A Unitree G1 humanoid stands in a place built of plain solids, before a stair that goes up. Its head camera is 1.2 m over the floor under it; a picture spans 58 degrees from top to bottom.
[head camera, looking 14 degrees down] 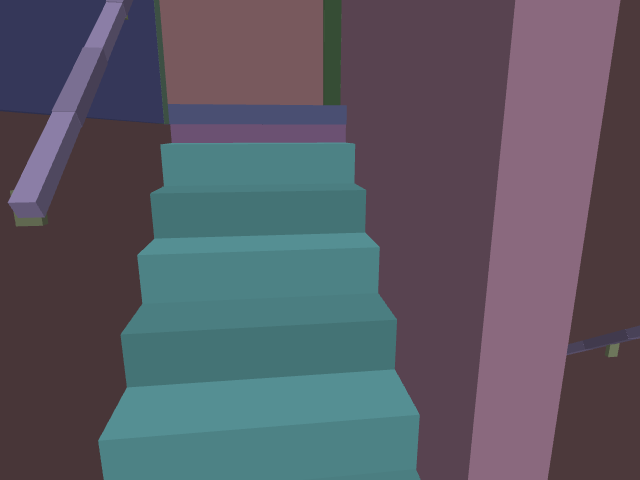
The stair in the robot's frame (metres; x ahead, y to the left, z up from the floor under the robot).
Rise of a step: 0.19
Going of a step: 0.26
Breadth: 0.91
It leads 7 degrees to the left of straight ahead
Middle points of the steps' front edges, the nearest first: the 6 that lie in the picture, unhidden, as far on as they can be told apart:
1.07 0.15 0.38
1.33 0.19 0.57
1.58 0.22 0.76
1.83 0.25 0.96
2.09 0.28 1.15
2.34 0.31 1.34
